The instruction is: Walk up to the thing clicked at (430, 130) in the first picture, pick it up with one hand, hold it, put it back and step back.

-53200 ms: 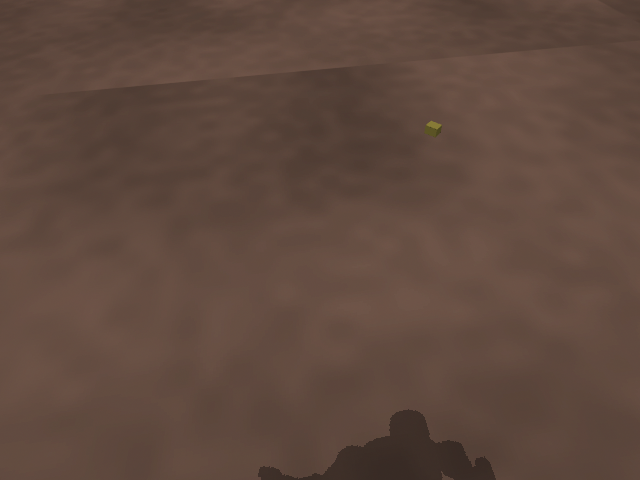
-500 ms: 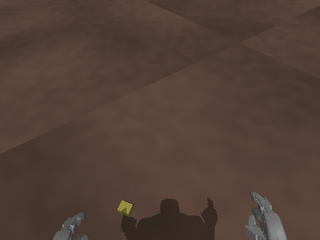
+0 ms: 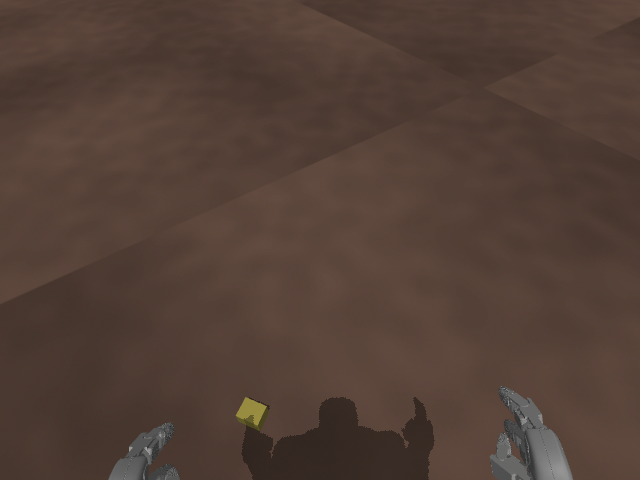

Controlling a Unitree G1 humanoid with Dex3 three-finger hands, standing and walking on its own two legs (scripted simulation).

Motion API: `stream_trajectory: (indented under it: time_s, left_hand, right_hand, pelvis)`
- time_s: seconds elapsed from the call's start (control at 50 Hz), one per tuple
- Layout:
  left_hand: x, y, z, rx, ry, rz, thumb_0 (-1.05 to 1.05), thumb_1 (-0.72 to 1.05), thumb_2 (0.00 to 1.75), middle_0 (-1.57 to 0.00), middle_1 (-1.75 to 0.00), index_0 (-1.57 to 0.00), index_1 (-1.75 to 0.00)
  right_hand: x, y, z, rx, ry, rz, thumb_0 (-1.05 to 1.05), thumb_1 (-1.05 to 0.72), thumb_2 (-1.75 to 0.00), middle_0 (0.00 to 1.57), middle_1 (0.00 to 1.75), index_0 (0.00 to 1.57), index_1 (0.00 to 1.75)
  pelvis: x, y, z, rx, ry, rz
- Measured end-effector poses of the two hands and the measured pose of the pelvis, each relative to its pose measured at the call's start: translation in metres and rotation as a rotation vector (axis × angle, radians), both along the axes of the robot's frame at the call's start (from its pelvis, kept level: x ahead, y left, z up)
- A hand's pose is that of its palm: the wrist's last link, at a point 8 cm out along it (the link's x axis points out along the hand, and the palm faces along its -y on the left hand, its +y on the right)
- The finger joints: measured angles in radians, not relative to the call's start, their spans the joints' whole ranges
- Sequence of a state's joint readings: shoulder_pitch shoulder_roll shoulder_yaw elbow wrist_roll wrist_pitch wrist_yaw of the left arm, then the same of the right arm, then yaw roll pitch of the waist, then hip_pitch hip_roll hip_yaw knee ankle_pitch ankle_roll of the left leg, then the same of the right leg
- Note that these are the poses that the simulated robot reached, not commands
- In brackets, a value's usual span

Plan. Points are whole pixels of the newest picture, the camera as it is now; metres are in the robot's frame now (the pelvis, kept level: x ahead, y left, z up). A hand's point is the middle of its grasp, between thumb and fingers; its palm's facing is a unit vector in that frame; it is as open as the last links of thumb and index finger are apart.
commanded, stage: home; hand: left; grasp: from above
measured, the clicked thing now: (252, 414) +0.46 +0.21 -0.69
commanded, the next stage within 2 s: stand in 1.42 s
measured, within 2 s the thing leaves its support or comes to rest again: neither
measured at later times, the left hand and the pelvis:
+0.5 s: hand out of the picture +0.16 +0.18 -0.05, palm faces +0.05 -0.98 -0.21, open 7.4 cm; pelvis +0.00 +0.00 +0.00, yaw +0 degrees
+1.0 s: hand out of the picture +0.17 +0.18 -0.05, palm faces +0.04 -0.98 -0.21, open 7.4 cm; pelvis +0.00 +0.00 +0.00, yaw +0 degrees
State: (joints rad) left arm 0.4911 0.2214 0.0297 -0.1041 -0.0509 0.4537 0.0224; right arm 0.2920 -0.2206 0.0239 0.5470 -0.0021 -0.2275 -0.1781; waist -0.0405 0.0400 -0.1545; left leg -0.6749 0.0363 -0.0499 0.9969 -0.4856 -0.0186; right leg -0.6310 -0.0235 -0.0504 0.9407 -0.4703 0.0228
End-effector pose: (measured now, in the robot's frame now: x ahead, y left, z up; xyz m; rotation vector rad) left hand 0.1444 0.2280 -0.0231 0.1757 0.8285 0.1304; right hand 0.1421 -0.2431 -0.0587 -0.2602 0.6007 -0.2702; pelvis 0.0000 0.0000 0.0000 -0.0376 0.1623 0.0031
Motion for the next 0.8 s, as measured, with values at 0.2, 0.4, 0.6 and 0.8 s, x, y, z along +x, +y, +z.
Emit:
stream_trajectory:
  time_s: [0.2,0.4,0.6,0.8]
  left_hand:
    - [-0.006,0.001,0.001,0.004,-0.003,-0.007,0.01,0.90,0.90,-0.20,-0.30,-0.20,-0.29]
    - [-0.007,-0.001,0.000,0.002,0.002,-0.003,0.01,0.90,0.90,-0.20,-0.30,-0.20,-0.29]
    - [-0.001,-0.003,0.001,0.005,-0.006,-0.006,0.01,0.90,0.90,-0.20,-0.30,-0.20,-0.29]
    - [0.003,-0.004,0.001,0.004,-0.001,-0.006,0.01,0.90,0.90,-0.20,-0.30,-0.20,-0.29]
  right_hand:
    - [-0.008,0.000,-0.002,0.003,-0.001,-0.004,0.01,-0.90,-0.90,0.20,0.30,0.21,0.29]
    - [-0.004,0.001,-0.002,0.008,-0.017,0.001,0.01,-0.90,-0.90,0.20,0.30,0.21,0.29]
    - [0.003,-0.002,-0.003,0.004,-0.016,-0.001,0.01,-0.90,-0.90,0.20,0.30,0.21,0.29]
    - [0.007,-0.005,-0.002,-0.002,-0.010,-0.005,0.01,-0.90,-0.90,0.20,0.30,0.21,0.29]
  pelvis:
    - [-0.007,0.001,-0.001,0.000,-0.001,-0.002]
    - [-0.007,-0.001,-0.002,0.000,0.006,-0.001]
    - [-0.001,-0.003,-0.003,0.001,0.009,-0.001]
    - [0.003,-0.004,-0.002,0.002,0.014,0.000]
